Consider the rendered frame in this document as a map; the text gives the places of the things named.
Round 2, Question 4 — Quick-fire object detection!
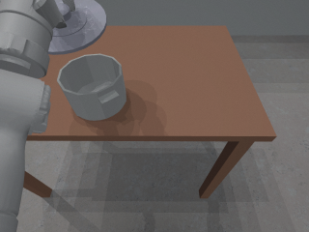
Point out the lid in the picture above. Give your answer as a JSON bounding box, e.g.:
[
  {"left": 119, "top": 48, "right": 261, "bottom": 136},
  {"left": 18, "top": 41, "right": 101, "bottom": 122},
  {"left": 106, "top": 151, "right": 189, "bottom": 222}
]
[{"left": 47, "top": 0, "right": 107, "bottom": 55}]

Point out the table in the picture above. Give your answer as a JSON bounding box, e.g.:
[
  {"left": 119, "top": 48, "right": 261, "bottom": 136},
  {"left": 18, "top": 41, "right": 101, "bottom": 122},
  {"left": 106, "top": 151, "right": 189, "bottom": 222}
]
[{"left": 23, "top": 25, "right": 277, "bottom": 199}]

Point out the knob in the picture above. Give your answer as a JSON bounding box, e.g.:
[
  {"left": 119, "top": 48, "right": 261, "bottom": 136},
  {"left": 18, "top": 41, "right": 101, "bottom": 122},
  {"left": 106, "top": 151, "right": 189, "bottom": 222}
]
[{"left": 56, "top": 3, "right": 71, "bottom": 21}]

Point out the left robot upper arm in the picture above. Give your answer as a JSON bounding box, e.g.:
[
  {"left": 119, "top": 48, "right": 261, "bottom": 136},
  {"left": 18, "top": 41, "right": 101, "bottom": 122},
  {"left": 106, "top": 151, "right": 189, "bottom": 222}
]
[{"left": 0, "top": 69, "right": 51, "bottom": 232}]

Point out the robot left forearm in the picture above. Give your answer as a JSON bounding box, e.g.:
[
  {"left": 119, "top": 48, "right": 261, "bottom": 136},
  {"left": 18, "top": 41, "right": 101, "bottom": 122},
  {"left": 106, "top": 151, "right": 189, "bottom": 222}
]
[{"left": 0, "top": 0, "right": 61, "bottom": 79}]

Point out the pot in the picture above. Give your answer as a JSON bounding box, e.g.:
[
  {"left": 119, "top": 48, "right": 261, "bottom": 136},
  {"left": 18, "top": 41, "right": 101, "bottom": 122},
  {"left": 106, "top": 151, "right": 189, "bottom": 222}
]
[{"left": 57, "top": 53, "right": 126, "bottom": 121}]

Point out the robot left hand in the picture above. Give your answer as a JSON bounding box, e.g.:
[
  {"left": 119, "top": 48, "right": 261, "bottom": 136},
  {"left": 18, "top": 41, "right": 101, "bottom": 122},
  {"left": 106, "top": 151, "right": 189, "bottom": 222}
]
[{"left": 53, "top": 0, "right": 75, "bottom": 29}]

